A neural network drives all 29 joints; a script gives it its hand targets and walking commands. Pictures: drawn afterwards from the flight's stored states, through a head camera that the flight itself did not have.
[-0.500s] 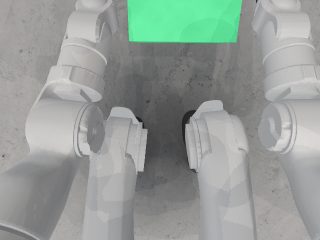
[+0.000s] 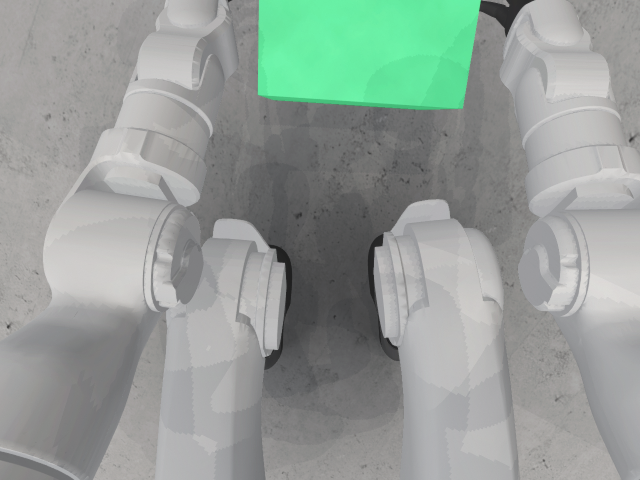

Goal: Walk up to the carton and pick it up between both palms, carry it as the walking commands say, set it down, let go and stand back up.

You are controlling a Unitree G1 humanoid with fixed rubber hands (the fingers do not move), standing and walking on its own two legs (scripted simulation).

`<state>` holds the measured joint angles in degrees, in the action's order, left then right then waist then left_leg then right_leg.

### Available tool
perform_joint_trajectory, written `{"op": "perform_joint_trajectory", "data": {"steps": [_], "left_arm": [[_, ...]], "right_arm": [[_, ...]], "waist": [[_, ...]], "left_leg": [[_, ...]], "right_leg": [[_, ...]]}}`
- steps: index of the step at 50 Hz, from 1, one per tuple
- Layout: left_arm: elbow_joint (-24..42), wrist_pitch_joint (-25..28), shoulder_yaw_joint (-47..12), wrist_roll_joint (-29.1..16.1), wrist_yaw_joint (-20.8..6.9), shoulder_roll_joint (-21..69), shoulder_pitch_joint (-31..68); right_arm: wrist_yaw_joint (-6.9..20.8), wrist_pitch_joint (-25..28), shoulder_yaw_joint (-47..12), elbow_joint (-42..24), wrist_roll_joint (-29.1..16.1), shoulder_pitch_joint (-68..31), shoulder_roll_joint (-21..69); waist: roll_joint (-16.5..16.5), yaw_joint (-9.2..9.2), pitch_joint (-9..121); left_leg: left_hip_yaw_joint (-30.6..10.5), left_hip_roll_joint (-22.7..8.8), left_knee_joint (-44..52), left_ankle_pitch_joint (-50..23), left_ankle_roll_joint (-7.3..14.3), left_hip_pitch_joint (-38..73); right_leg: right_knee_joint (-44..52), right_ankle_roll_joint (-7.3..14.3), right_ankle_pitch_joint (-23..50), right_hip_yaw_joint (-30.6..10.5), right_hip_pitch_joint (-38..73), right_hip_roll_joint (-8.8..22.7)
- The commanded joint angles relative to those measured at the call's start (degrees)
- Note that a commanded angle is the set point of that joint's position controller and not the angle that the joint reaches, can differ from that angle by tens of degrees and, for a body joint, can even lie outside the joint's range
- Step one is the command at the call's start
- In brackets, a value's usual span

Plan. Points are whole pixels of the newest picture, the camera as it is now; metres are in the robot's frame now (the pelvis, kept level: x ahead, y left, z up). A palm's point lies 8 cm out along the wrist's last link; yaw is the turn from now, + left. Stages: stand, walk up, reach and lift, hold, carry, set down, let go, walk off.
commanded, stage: set down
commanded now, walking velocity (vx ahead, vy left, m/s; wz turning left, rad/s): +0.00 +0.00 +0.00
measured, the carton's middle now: (359, 21) +0.53 -0.07 -0.25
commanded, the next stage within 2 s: none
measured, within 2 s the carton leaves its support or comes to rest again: rests again in 0.20 s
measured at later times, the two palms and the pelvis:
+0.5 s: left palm out of the picture +0.54 +0.08 -0.18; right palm (522, 8) +0.51 -0.22 -0.19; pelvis +0.01 +0.00 -0.01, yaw +1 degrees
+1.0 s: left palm out of the picture +0.55 +0.08 -0.18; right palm (524, 7) +0.51 -0.23 -0.20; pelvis +0.00 +0.00 -0.01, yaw +1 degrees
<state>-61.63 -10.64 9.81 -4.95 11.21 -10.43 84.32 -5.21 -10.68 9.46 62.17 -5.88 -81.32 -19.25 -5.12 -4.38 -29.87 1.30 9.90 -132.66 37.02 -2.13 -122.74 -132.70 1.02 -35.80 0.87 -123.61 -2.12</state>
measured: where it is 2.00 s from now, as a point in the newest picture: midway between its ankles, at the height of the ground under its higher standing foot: (331, 321)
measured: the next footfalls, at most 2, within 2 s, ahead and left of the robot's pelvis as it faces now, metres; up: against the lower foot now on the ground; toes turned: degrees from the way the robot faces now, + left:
none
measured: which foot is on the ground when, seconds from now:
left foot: down 0.00-1.00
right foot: down 0.00-1.00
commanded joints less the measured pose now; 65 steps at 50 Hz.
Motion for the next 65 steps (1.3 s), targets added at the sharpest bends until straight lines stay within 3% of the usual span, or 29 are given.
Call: {"op": "perform_joint_trajectory", "data": {"steps": [1,4,5,8,11,12,13,15,17,18,20,23,30,32,35,39,40,41,43,45,46,47,48,54,59,60,63,64,65], "left_arm": [[11.2,2.6,-14.1,-4.2,-15.7,48.9,34.6],[8.5,2.5,-12.3,-2.5,-16.5,48.9,33.0],[9.5,2.7,-12.0,-1.7,-16.6,48.4,33.4],[13.1,4.0,-13.6,-4.6,-16.6,48.1,36.5],[10.1,4.2,-14.2,-4.8,-16.6,48.2,33.1],[9.0,4.1,-13.1,-4.2,-16.6,47.7,32.5],[9.5,4.3,-13.5,-4.7,-16.5,46.8,33.0],[9.8,4.2,-13.9,-4.8,-16.6,47.7,31.9],[8.5,4.3,-14.0,-4.1,-16.7,48.4,30.6],[9.8,4.6,-14.3,-4.6,-16.7,47.4,31.1],[8.3,4.9,-13.4,-4.4,-16.7,46.2,31.3],[9.1,5.2,-14.7,-5.5,-16.9,47.1,31.6],[7.9,5.0,-13.6,-5.1,-16.7,45.3,32.8],[7.7,5.7,-14.0,-5.9,-16.8,43.2,33.5],[5.4,5.3,-12.5,-5.1,-17.0,44.5,31.3],[5.9,5.3,-12.2,-5.1,-16.7,41.9,31.2],[5.2,5.4,-11.3,-4.5,-16.6,41.2,30.8],[5.4,5.7,-12.2,-5.0,-16.4,40.9,32.2],[6.0,5.7,-12.4,-4.2,-15.8,39.3,31.3],[6.1,5.8,-11.6,-4.5,-15.8,37.0,31.7],[5.8,6.0,-10.9,-4.2,-15.4,35.9,31.5],[4.4,5.9,-10.9,-4.1,-15.1,34.8,30.5],[4.4,6.0,-9.7,-3.8,-15.0,33.1,29.9],[5.0,7.6,-6.3,-3.3,-7.7,4.8,24.1],[3.4,7.7,-3.8,-2.5,-3.6,-6.4,18.3],[5.5,8.0,-3.6,-2.4,-3.3,-7.2,18.3],[3.4,7.9,-4.3,-3.3,-3.5,-8.0,16.8],[1.7,7.8,-3.2,-2.1,-3.3,-9.5,16.7],[3.3,7.6,-4.3,-3.6,-3.0,-9.7,16.9]], "right_arm": [[15.9,3.9,-14.1,-15.3,-3.8,-43.2,44.2],[16.6,3.6,-12.4,-11.3,-2.8,-39.1,44.2],[17.0,3.5,-12.6,-11.8,-2.4,-40.2,45.0],[16.9,4.4,-12.4,-13.8,-2.9,-39.2,44.2],[16.7,5.3,-13.3,-14.7,-4.3,-40.9,43.3],[16.7,5.0,-14.6,-13.2,-4.7,-40.9,43.3],[16.6,4.9,-14.4,-14.9,-4.1,-40.4,43.2],[16.7,5.1,-14.1,-15.9,-4.5,-39.1,42.6],[16.6,4.9,-14.5,-13.7,-4.0,-38.1,43.9],[16.7,5.0,-13.5,-13.7,-3.9,-36.6,42.6],[16.7,4.6,-14.1,-12.5,-4.2,-36.3,43.9],[16.7,4.6,-13.1,-11.0,-3.0,-35.6,43.6],[18.0,4.1,-11.6,-9.5,-2.2,-36.3,41.9],[17.9,4.2,-11.3,-8.5,-1.8,-34.0,42.5],[17.8,4.2,-11.8,-7.8,-2.1,-35.4,41.3],[17.8,4.4,-9.7,-7.8,-1.2,-34.1,38.2],[17.6,4.6,-10.3,-7.0,-1.1,-34.0,38.0],[17.5,4.7,-9.5,-6.6,-1.3,-33.5,38.3],[17.0,5.3,-8.1,-6.4,-1.0,-34.6,35.4],[16.6,5.3,-8.0,-5.7,-0.6,-32.4,35.0],[16.4,5.6,-8.0,-6.9,-1.3,-32.9,35.1],[15.8,5.8,-6.7,-4.9,-0.1,-31.8,32.3],[15.4,6.3,-6.3,-5.5,0.5,-31.2,30.9],[7.4,9.2,-0.1,-2.8,1.4,-25.6,2.5],[3.2,10.1,2.2,-1.1,-0.2,-22.1,-7.0],[3.2,10.2,1.0,-2.2,-1.8,-22.2,-7.7],[2.5,10.2,2.6,-0.6,-1.0,-19.8,-10.6],[2.4,10.0,1.8,-1.3,-1.8,-20.9,-10.5],[2.3,10.4,1.3,-2.6,-2.5,-20.9,-12.1]], "waist": [[3.5,-5.42,70.6],[2.5,-6.03,65.3],[1.7,-4.17,65.6],[2.2,-6.77,69.2],[2.0,-6.69,68.5],[2.5,-3.6,66.7],[3.1,-5.64,68.0],[1.2,-6.17,69.3],[1.4,-4.41,67.1],[0.1,-6.5,67.5],[1.9,-4.55,66.0],[2.9,-7.24,63.5],[2.0,-5.03,58.8],[3.5,-7.71,57.7],[3.2,-6.07,56.2],[2.3,-6.77,55.3],[3.6,-5.19,54.6],[2.7,-6.76,55.3],[0.5,-6.39,55.7],[4.2,-7.15,54.7],[2.6,-5.2,55.3],[3.1,-7.41,54.2],[3.9,-6.39,53.7],[3.0,-7.58,59.8],[4.3,-5.1,63.3],[1.7,-2.26,65.3],[2.8,-5.55,67.1],[1.8,-2.84,67.7],[2.9,-4.63,70.2]], "left_leg": [[-0.4,-0.1,10.8,-18.4,3.3,17.9],[-0.9,-0.4,11.1,-17.0,3.1,16.4],[0.0,-0.1,10.5,-17.1,3.0,15.2],[-0.2,-0.1,9.2,-20.9,2.8,18.0],[-0.8,0.2,9.0,-23.2,3.0,18.0],[-0.1,0.5,9.2,-22.9,3.0,16.8],[-0.9,0.1,8.8,-23.5,3.1,17.9],[-0.4,-0.3,8.0,-25.1,2.7,19.2],[-0.6,0.1,8.4,-24.8,2.8,17.4],[-0.6,-0.1,8.2,-24.6,2.9,17.0],[0.0,0.0,8.2,-22.9,2.9,14.6],[-1.2,0.0,8.1,-22.3,3.2,14.0],[-0.9,-0.1,8.3,-20.3,3.0,15.3],[-1.1,-0.3,8.3,-19.2,2.9,14.1],[-0.7,-0.3,7.7,-18.5,3.1,13.6],[-0.8,-1.0,7.8,-18.9,2.9,13.8],[-0.8,-0.6,7.9,-18.5,2.8,13.8],[-1.0,-0.7,8.2,-18.8,2.8,14.5],[-2.1,-0.8,8.5,-18.7,3.0,15.8],[-1.9,-0.6,8.2,-18.4,2.7,15.5],[-1.3,-0.9,8.2,-19.1,2.5,15.8],[-1.5,-1.0,8.5,-18.2,2.6,14.9],[-1.7,-0.8,8.3,-17.7,2.5,14.8],[-1.5,-2.5,8.6,-21.0,0.7,21.3],[-2.3,-4.0,9.2,-22.7,1.0,20.4],[-1.1,-4.4,8.8,-24.7,0.6,22.2],[-1.9,-4.7,8.5,-23.8,0.7,20.2],[-2.1,-4.7,8.9,-24.0,1.1,20.8],[-2.0,-5.0,8.8,-25.2,0.4,21.5]], "right_leg": [[12.2,0.5,25.2,-1.7,30.3,-2.2],[12.0,1.1,24.0,-1.9,27.9,-2.4],[12.1,1.0,24.2,-2.5,27.4,-2.5],[11.5,0.9,27.8,-2.2,28.8,-2.6],[10.1,0.6,31.1,-2.4,30.3,-2.4],[10.9,0.9,30.2,-2.9,29.6,-2.4],[10.8,0.4,31.3,-2.6,30.6,-2.4],[10.1,0.8,32.3,-2.8,30.2,-2.5],[10.1,0.7,32.5,-2.8,30.1,-2.5],[9.7,0.8,33.8,-3.6,31.4,-2.6],[9.5,0.5,33.0,-3.9,31.7,-2.3],[9.5,0.8,31.1,-3.4,28.6,-2.3],[9.9,1.2,26.0,-3.1,23.8,-1.9],[9.7,0.9,26.6,-2.8,24.9,-1.9],[9.9,1.3,26.2,-3.6,25.5,-1.8],[10.1,1.0,26.0,-3.7,24.6,-1.2],[9.8,1.2,25.7,-3.8,25.7,-1.4],[9.8,1.0,26.3,-3.5,25.2,-1.3],[8.9,1.0,25.5,-3.4,24.1,-1.3],[9.8,0.9,25.9,-3.3,25.5,-1.3],[10.2,0.9,26.1,-3.9,25.6,-1.1],[10.0,0.7,25.9,-3.6,25.8,-1.1],[9.9,0.6,25.4,-3.6,25.4,-1.0],[11.3,-0.7,27.5,-3.1,28.6,0.5],[10.2,-0.7,30.0,-2.9,28.7,0.7],[10.9,0.1,30.8,-4.1,29.9,0.4],[10.2,-0.8,32.7,-3.8,31.0,0.7],[10.9,-0.4,32.4,-4.2,30.6,0.6],[10.5,-0.8,34.0,-4.0,32.1,0.9]]}}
